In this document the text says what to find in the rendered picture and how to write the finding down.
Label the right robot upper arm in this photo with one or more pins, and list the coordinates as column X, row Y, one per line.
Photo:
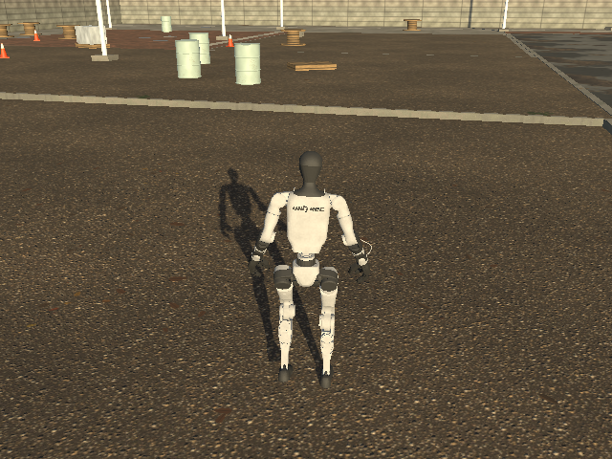
column 345, row 220

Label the left robot forearm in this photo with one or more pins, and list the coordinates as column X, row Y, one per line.
column 259, row 248

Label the robot right thigh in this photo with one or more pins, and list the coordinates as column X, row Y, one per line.
column 328, row 284

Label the robot left hand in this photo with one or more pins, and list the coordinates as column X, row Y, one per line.
column 263, row 263

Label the robot right hand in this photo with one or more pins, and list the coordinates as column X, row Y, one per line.
column 358, row 269

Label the robot left thigh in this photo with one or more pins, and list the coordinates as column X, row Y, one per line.
column 283, row 281

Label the left robot upper arm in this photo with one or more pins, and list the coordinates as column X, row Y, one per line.
column 279, row 200

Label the robot thigh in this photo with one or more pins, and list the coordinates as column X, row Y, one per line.
column 283, row 281
column 328, row 284

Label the right robot forearm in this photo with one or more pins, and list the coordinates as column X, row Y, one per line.
column 358, row 251

